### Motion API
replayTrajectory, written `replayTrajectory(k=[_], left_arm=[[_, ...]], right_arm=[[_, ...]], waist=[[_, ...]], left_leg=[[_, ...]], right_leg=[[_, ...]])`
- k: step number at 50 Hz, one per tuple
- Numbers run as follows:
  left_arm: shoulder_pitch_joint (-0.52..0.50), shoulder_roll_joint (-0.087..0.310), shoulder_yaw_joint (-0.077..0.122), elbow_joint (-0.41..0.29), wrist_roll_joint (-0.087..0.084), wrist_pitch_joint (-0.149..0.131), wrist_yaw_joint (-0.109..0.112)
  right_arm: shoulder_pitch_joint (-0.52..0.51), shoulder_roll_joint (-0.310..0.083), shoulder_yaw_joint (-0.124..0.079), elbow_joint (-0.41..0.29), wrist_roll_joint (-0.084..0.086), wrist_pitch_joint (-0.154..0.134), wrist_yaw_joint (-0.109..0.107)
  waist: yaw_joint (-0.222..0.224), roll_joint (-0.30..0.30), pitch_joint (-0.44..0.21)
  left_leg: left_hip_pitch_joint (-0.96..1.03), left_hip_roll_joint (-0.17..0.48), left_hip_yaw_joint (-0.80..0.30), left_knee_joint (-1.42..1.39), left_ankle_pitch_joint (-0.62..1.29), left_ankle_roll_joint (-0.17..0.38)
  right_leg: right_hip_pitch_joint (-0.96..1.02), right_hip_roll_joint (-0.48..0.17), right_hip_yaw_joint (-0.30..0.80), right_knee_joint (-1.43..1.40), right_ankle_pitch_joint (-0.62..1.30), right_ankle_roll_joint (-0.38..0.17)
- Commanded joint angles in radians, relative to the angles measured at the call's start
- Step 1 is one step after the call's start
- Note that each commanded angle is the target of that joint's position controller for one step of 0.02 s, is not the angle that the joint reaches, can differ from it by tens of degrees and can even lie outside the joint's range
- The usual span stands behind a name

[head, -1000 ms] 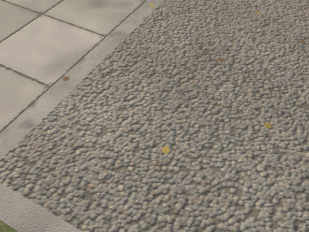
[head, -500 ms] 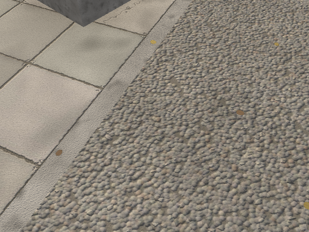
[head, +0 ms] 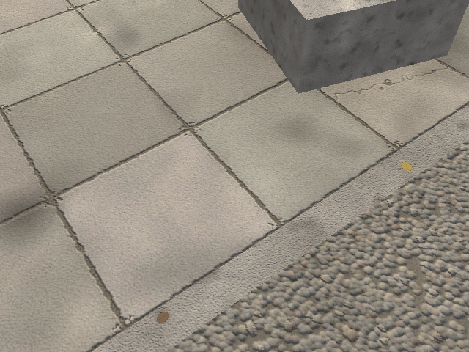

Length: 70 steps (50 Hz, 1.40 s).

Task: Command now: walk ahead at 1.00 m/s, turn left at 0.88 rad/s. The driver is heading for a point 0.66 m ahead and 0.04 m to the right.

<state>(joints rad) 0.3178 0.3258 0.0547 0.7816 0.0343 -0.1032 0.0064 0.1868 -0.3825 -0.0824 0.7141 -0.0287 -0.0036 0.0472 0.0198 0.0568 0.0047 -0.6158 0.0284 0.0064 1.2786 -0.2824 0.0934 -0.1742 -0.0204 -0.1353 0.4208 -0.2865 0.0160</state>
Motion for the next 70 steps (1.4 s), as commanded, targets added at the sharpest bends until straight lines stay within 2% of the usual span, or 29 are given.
replayTrajectory(k=[1, 6, 8, 10, 11, 12, 13, 14, 16, 17, 19, 21, 24, 27, 30, 32, 33, 34, 35, 36, 37, 39, 44, 50, 53, 54, 55, 57, 70], left_arm=[[0.022, 0.019, -0.006, -0.011, -0.016, -0.034, -0.013], [0.058, 0.089, 0.001, 0.034, -0.009, -0.047, -0.019], [0.109, 0.155, 0.011, 0.052, -0.008, -0.035, -0.01], [0.115, 0.226, 0.023, 0.059, -0.004, -0.002, 0.007], [0.084, 0.231, 0.022, 0.049, -0.007, 0.013, 0.014], [0.092, 0.195, 0.015, 0.035, -0.001, 0.017, 0.013], [0.201, 0.039, -0.015, -0.026, -0.024, 0.01, -0.011], [0.101, 0.124, -0.007, -0.07, -0.03, -0.004, -0.008], [0.016, 0.078, -0.022, -0.068, -0.041, -0.007, -0.008], [0.012, 0.057, -0.026, -0.058, -0.027, 0.008, -0.014], [0.083, 0.027, -0.027, -0.012, -0.01, 0.054, -0.031], [0.009, 0.009, -0.027, -0.031, -0.01, 0.073, -0.047], [-0.151, -0.019, -0.037, -0.092, -0.017, 0.06, -0.055], [-0.229, -0.061, -0.055, -0.106, -0.01, 0.03, -0.078], [-0.096, -0.009, -0.04, -0.044, 0.011, 0.026, -0.071], [0.181, 0.049, -0.015, 0.051, 0.024, 0.021, -0.049], [0.26, 0.104, 0.001, 0.08, 0.033, 0.017, -0.034], [0.238, 0.196, 0.023, 0.079, 0.037, 0.025, -0.027], [0.249, 0.191, 0.034, 0.042, -0.015, 0.021, -0.034], [0.136, 0.161, 0.033, 0.014, -0.038, 0.029, -0.019], [0.03, 0.07, 0.006, 0.013, -0.042, 0.037, -0.012], [-0.003, -0.011, -0.026, 0.029, -0.036, 0.032, -0.003], [-0.069, 0.02, -0.03, 0.056, -0.008, 0.015, -0.021], [-0.055, 0.012, -0.027, 0.087, -0.011, 0.05, -0.025], [-0.051, -0.013, -0.033, 0.099, -0.016, 0.072, -0.006], [-0.024, -0.03, -0.035, 0.1, -0.011, 0.076, -0.001], [0.087, -0.073, -0.041, 0.122, -0.027, 0.08, -0.002], [0.036, -0.039, -0.035, 0.156, -0.028, 0.097, 0.007], [-0.013, -0.049, -0.036, 0.271, -0.029, 0.092, 0.026]], right_arm=[[-0.08, 0.069, 0.043, -0.144, -0.012, 0.005, 0.03], [-0.219, 0.058, 0.071, -0.175, -0.01, -0.014, 0.052], [-0.208, 0.026, 0.065, -0.155, -0.014, -0.023, 0.043], [-0.023, -0.028, 0.044, -0.098, -0.025, -0.031, 0.024], [0.182, -0.06, 0.024, -0.029, -0.027, -0.034, 0.009], [0.301, -0.128, -0.007, 0.014, -0.035, -0.027, -0.013], [0.215, -0.24, -0.033, -0.016, -0.029, -0.018, -0.029], [0.243, -0.228, -0.04, -0.042, -0.01, -0.015, -0.032], [0.189, -0.117, -0.019, 0.018, -0.009, -0.04, -0.047], [0.151, -0.071, -0.005, 0.028, -0.015, -0.058, -0.047], [0.126, -0.004, 0.018, 0.041, -0.009, -0.087, -0.045], [0.136, 0.001, 0.02, 0.063, 0.007, -0.11, -0.037], [0.136, 0.018, 0.029, 0.078, 0.011, -0.131, -0.026], [0.202, 0.007, 0.041, 0.113, 0.04, -0.153, -0.034], [0.216, -0.074, 0.028, 0.137, 0.043, -0.14, -0.062], [0.156, -0.099, 0.022, 0.134, 0.031, -0.111, -0.078], [0.147, -0.078, 0.024, 0.127, 0.042, -0.104, -0.079], [0.406, 0.093, 0.058, 0.135, 0.063, -0.098, -0.072], [0.399, 0.028, 0.055, 0.14, 0.085, -0.09, -0.084], [0.292, 0.005, 0.056, 0.117, 0.072, -0.086, -0.085], [0.237, -0.004, 0.06, 0.102, 0.037, -0.082, -0.078], [0.199, 0.022, 0.063, 0.108, -0.006, -0.04, -0.066], [0.231, 0.096, 0.081, 0.128, 0.01, 0.005, -0.06], [0.105, 0.079, 0.077, 0.142, 0.011, 0.014, -0.076], [0.11, 0.082, 0.083, 0.16, -0.004, -0.003, -0.084], [0.119, 0.038, 0.076, 0.16, -0.013, -0.015, -0.089], [0.063, -0.013, 0.064, 0.16, 0.005, -0.015, -0.089], [0.036, 0.074, 0.084, 0.17, 0.018, -0.023, -0.076], [0.108, 0.088, 0.077, 0.285, 0.022, -0.025, -0.089]], waist=[[-0.036, -0.17, 0.03], [-0.031, -0.084, 0.144], [-0.045, -0.118, 0.103], [-0.158, -0.177, -0.032], [-0.258, -0.176, -0.13], [-0.281, -0.122, -0.205], [-0.098, 0.214, -0.324], [-0.169, 0.051, -0.437], [-0.1, -0.084, -0.083], [-0.054, -0.116, -0.025], [0.011, -0.085, 0.022], [0.012, -0.043, 0.087], [0.0, -0.035, 0.161], [-0.028, -0.059, 0.133], [0.022, 0.013, 0.022], [0.165, 0.043, -0.1], [0.201, -0.013, -0.134], [0.031, -0.341, -0.356], [0.102, -0.153, -0.596], [0.078, -0.094, -0.487], [0.021, -0.037, -0.281], [-0.022, -0.004, -0.093], [-0.094, -0.115, -0.116], [-0.033, -0.157, -0.082], [-0.037, -0.101, -0.015], [-0.015, -0.028, 0.001], [0.067, 0.093, 0.003], [0.036, 0.052, 0.038], [-0.015, -0.048, 0.013]], left_leg=[[-0.181, 0.082, -0.054, -0.056, 0.105, -0.002], [0.067, -0.006, 0.085, -0.497, 0.321, 0.039], [0.146, -0.089, 0.14, -0.561, 0.261, 0.07], [0.357, -0.151, 0.129, -0.594, 0.114, 0.108], [0.587, -0.153, 0.089, -0.677, 0.121, 0.135], [0.829, -0.063, -0.043, -0.671, 0.006, 0.146], [1.097, 0.26, -0.579, -0.756, -0.044, 0.228], [1.121, 0.297, -0.795, -0.897, -0.077, 0.282], [0.776, 0.259, -0.519, -0.977, 0.072, 0.223], [0.629, 0.219, -0.428, -1.0, 0.103, 0.186], [0.446, 0.183, -0.293, -1.081, 0.108, 0.14], [0.407, 0.162, -0.182, -1.16, 0.154, 0.115], [0.376, 0.08, 0.034, -1.188, 0.512, 0.058], [0.384, 0.071, 0.11, -1.179, 0.83, 0.022], [0.568, 0.103, 0.107, -0.995, 1.151, -0.018], [0.566, 0.094, 0.125, -0.593, 1.131, -0.051], [0.509, -0.006, 0.159, -0.264, 0.755, -0.059], [0.172, -0.16, 0.086, 0.266, -0.373, -0.103], [0.071, -0.185, -0.194, 0.389, -0.33, -0.082], [0.05, -0.114, -0.197, 0.308, -0.218, -0.075], [0.044, -0.052, -0.133, 0.161, -0.171, -0.072], [0.143, -0.015, -0.102, -0.007, -0.148, -0.082], [0.343, 0.001, -0.035, -0.349, -0.032, -0.101], [0.395, 0.011, -0.011, -0.589, 0.084, -0.1], [0.482, 0.037, -0.047, -0.836, 0.139, -0.071], [0.482, 0.128, -0.153, -0.902, 0.227, -0.054], [0.407, 0.2, -0.245, -0.943, 0.229, -0.003], [0.221, 0.144, -0.214, -1.012, 0.037, -0.029], [0.443, 0.077, -0.123, -0.954, 0.255, -0.027]], right_leg=[[0.076, -0.248, 0.152, -0.245, 0.341, -0.092], [-0.02, -0.19, -0.057, -0.399, 0.587, -0.093], [0.128, -0.206, -0.084, -0.301, 1.039, -0.094], [0.208, -0.245, -0.086, 0.026, 1.346, -0.103], [0.143, -0.237, -0.091, 0.293, 1.3, -0.103], [-0.057, -0.179, -0.081, 0.648, 0.864, -0.095], [-0.453, -0.001, -0.029, 1.093, -0.187, -0.04], [-0.579, 0.018, 0.172, 1.196, -0.144, -0.061], [-0.621, -0.066, 0.191, 1.047, -0.039, -0.072], [-0.556, -0.095, 0.219, 0.961, -0.037, -0.073], [-0.435, -0.118, 0.237, 0.868, -0.023, -0.064], [-0.494, -0.126, 0.227, 0.787, 0.043, -0.058], [-0.508, -0.097, 0.164, 0.544, 0.253, -0.07], [-0.289, -0.011, 0.03, 0.233, 0.539, -0.095], [-0.127, 0.108, -0.01, 0.147, 0.495, -0.123], [0.128, 0.104, 0.063, 0.08, 0.509, -0.156], [0.222, 0.003, 0.138, 0.019, 0.775, -0.188], [0.634, -0.364, 0.483, 0.283, 1.614, -0.364], [0.725, -0.438, 0.652, 0.238, 1.635, -0.447], [0.565, -0.387, 0.582, 0.125, 1.308, -0.411], [0.34, -0.32, 0.501, 0.043, 1.068, -0.355], [0.051, -0.251, 0.394, -0.061, 1.002, -0.3], [-0.153, -0.148, 0.18, -0.116, 1.025, -0.259], [-0.158, -0.148, 0.218, -0.144, 0.442, -0.208], [-0.213, -0.118, 0.257, -0.096, 0.108, -0.145], [-0.21, -0.072, 0.242, -0.035, 0.038, -0.11], [-0.16, 0.02, 0.183, -0.033, -0.03, -0.085], [0.042, -0.002, 0.193, -0.05, 0.077, -0.067], [0.01, -0.053, 0.216, -0.098, 0.177, -0.055]])
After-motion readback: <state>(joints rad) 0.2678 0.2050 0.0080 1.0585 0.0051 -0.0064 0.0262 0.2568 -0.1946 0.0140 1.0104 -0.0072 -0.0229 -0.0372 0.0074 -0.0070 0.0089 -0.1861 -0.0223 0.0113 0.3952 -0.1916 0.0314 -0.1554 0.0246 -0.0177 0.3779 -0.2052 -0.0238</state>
